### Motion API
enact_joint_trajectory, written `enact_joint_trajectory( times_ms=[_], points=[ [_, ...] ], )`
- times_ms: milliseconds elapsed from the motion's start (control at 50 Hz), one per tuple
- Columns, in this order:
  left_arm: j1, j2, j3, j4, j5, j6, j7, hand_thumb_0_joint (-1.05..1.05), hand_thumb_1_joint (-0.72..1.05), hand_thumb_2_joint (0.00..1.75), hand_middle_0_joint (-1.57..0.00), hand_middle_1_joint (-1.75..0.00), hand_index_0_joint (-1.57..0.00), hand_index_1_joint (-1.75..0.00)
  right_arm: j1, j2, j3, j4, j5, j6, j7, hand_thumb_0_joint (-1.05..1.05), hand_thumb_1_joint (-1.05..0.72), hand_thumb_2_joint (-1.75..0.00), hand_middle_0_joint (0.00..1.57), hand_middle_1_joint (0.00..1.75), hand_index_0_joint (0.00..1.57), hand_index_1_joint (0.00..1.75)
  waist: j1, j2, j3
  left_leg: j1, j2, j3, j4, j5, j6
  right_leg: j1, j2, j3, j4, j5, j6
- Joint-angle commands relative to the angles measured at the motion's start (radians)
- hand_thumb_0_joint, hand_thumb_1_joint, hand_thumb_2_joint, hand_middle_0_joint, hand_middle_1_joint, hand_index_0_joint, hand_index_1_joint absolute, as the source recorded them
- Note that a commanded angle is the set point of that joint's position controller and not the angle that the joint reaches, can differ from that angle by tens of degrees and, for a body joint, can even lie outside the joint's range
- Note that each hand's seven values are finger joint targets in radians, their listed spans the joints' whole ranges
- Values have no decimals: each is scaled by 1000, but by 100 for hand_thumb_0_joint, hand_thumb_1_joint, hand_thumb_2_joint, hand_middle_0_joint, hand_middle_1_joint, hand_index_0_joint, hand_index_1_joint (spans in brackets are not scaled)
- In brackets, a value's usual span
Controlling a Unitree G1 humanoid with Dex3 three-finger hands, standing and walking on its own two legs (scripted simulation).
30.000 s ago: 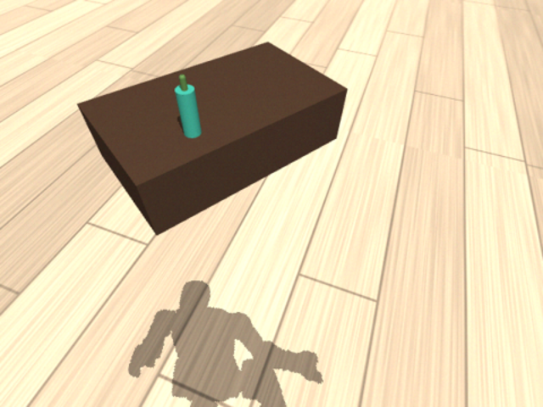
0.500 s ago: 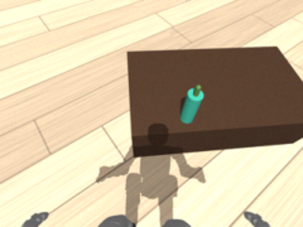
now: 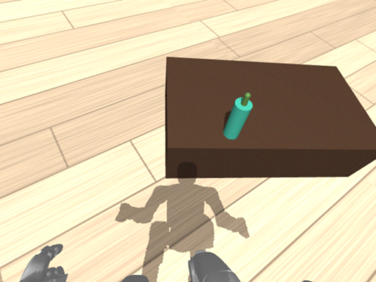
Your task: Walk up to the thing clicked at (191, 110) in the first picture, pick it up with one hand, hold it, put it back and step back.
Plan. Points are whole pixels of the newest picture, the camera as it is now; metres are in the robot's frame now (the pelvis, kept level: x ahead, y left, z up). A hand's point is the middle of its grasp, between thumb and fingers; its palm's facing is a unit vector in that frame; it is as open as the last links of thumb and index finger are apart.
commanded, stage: step back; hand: right
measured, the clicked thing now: (238, 115) +0.78 -0.27 -0.30
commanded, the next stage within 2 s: none
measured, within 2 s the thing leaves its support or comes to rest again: neither
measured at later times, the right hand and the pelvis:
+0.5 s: hand out of the picture -0.07 -0.33 -0.15, palm faces +0.02 +0.92 -0.38, open 7.4 cm; pelvis -0.15 -0.05 +0.00, yaw -3 degrees
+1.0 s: hand out of the picture -0.20 -0.37 -0.14, palm faces +0.00 +0.90 -0.43, open 7.4 cm; pelvis -0.33 -0.09 -0.02, yaw -3 degrees
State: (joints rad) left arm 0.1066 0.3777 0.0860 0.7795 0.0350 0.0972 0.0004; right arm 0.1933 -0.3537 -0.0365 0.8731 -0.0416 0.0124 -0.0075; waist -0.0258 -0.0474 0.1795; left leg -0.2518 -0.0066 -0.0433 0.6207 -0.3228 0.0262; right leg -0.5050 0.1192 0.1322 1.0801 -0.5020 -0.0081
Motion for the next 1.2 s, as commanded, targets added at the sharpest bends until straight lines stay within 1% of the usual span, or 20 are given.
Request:
enact_joint_trajectory(
  times_ms=[0,140,260,280,300,320,400,540,600,640,660,680,740,920,960,980,1000,1020,1080,1180],
  points=[
    [94,196,70,-59,-14,-33,6,0,90,90,-20,-30,-20,-30,-96,-261,-83,-118,2,-34,-33,0,-90,-90,20,30,20,30,84,146,-167,44,219,-145,-214,471,150,-27,20,86,240,57,3],
    [61,172,48,-72,-4,-50,4,0,90,90,-20,-30,-20,-30,18,-289,-100,-136,12,-24,-38,0,-90,-90,20,30,20,30,-4,226,-245,262,287,-158,-122,559,231,8,-83,6,-149,-18,57],
    [231,192,59,34,4,-63,-8,0,90,90,-20,-30,-20,-30,-84,-299,-86,-169,24,9,-25,0,-90,-90,20,30,20,30,69,203,-301,-61,191,-100,-15,246,104,390,-102,-113,-646,271,-23],
    [237,257,79,28,18,-65,-10,0,90,90,-20,-30,-20,-30,-87,-258,-76,-180,32,12,-24,0,-90,-90,20,30,20,30,76,42,-261,-219,85,-82,108,68,45,394,-228,118,-670,201,-72],
    [157,352,98,-12,12,-59,-15,0,90,90,-20,-30,-20,-30,-111,-202,-66,-198,40,10,-37,0,-90,-90,20,30,20,30,90,-220,-188,-295,-92,0,320,-237,-16,220,-419,344,-773,169,-202],
    [69,403,103,-49,20,-61,-7,0,90,90,-20,-30,-20,-30,-102,-254,-90,-177,33,14,-50,0,-90,-90,20,30,20,30,94,-271,-131,-216,-56,-73,531,-313,-32,5,-542,480,-832,165,-303],
    [-57,230,67,-78,13,-67,10,0,90,90,-20,-30,-20,-30,19,-226,-65,-99,46,5,-40,0,-90,-90,20,30,20,30,3,-113,-140,-244,-109,-95,601,-134,-24,161,-294,38,-640,493,-162],
    [62,220,63,-95,15,-54,32,0,90,90,-20,-30,-20,-30,34,-191,-48,-114,19,-20,-41,0,-90,-90,20,30,20,30,72,-182,-259,-229,-7,9,115,-190,-34,504,-370,86,-515,748,-200],
    [22,218,45,-112,-5,-35,23,0,90,90,-20,-30,-20,-30,122,-199,-62,-67,14,-23,-33,0,-90,-90,20,30,20,30,33,-100,-281,1,-26,60,-234,134,-6,362,-315,30,-400,602,-130],
    [49,146,22,-125,-15,-33,15,0,90,90,-20,-30,-20,-30,69,-353,-100,-85,-6,-16,-29,0,-90,-90,20,30,20,30,51,267,-260,143,310,-418,-258,372,146,-24,-86,-113,-129,48,-18],
    [-12,194,44,-131,-10,-30,27,0,90,90,-20,-30,-20,-30,35,-422,-107,-112,-2,-14,-25,0,-90,-90,20,30,20,30,7,262,-244,-26,451,-516,-270,402,293,25,-71,-31,46,-147,2],
    [-28,227,50,-122,-7,-28,29,0,90,90,-20,-30,-20,-30,-34,-426,-113,-126,0,-24,-37,0,-90,-90,20,30,20,30,17,272,-202,-154,497,-556,-293,387,329,86,-108,47,181,-142,1],
    [58,204,52,-59,-22,-24,12,0,90,90,-20,-30,-20,-30,-100,-282,-68,-138,-10,-22,-42,0,-90,-90,20,30,20,30,80,129,-193,-93,258,-176,-192,500,201,48,-21,60,252,-6,-1],
    [159,165,29,48,-10,-114,16,0,90,90,-20,-30,-20,-30,-31,-291,-78,-98,3,22,-8,0,-90,-90,20,30,20,30,28,244,-297,116,187,-68,-3,239,151,283,-84,-166,-716,159,15],
    [199,244,52,91,11,-124,22,0,90,90,-20,-30,-20,-30,-31,-211,-53,-110,15,29,-3,0,-90,-90,20,30,20,30,45,65,-250,-186,90,-29,156,12,69,437,-163,70,-707,175,-37],
    [191,321,69,72,19,-128,23,0,90,90,-20,-30,-20,-30,-40,-170,-38,-136,15,25,-3,0,-90,-90,20,30,20,30,55,-131,-205,-383,-23,-27,236,-225,7,403,-350,350,-755,29,-99],
    [94,402,79,41,24,-124,27,0,90,90,-20,-30,-20,-30,-122,-226,-65,-134,13,30,-16,0,-90,-90,20,30,20,30,101,-141,-147,-251,5,-146,348,-262,-28,94,-530,492,-823,-89,-247],
    [12,375,73,30,18,-124,29,0,90,90,-20,-30,-20,-30,-118,-272,-85,-108,17,30,-12,0,-90,-90,20,30,20,30,63,-120,-63,-161,43,-159,419,-204,-28,-65,-528,463,-845,-164,-249],
    [-29,278,50,41,12,-137,30,0,90,90,-20,-30,-20,-30,-48,-228,-63,-54,35,18,2,0,-90,-90,20,30,20,30,13,-75,-71,-212,-34,-97,423,-92,-39,118,-345,120,-706,147,-176],
    [83,300,63,80,19,-140,18,0,90,90,-20,-30,-20,-30,-69,-216,-58,-47,7,-14,25,0,-90,-90,20,30,20,30,87,-171,-100,-208,7,-3,91,-186,-47,278,-341,140,-713,-97,-168]
  ],
)
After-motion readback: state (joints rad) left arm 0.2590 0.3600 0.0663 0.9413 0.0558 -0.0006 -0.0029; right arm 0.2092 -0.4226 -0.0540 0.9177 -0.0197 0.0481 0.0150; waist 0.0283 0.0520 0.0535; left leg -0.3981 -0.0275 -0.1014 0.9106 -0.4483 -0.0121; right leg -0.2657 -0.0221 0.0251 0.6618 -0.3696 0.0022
